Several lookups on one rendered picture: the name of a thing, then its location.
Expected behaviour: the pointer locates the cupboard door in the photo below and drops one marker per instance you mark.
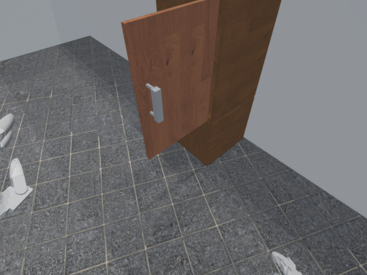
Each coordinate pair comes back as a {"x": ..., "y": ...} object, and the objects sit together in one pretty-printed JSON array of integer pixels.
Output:
[{"x": 172, "y": 49}]

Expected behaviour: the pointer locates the robot right hand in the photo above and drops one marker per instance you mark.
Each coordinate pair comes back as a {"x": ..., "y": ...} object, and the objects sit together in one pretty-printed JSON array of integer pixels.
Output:
[{"x": 286, "y": 264}]

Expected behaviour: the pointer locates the robot left hand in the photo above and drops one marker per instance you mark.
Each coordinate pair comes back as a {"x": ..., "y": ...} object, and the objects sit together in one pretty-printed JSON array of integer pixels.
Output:
[{"x": 16, "y": 194}]

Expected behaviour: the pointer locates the handle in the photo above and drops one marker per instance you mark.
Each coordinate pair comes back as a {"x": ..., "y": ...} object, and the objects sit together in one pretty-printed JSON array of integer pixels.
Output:
[{"x": 156, "y": 96}]

